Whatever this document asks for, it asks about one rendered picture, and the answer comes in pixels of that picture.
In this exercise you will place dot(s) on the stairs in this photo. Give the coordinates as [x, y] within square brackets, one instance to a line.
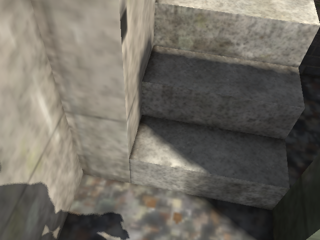
[220, 94]

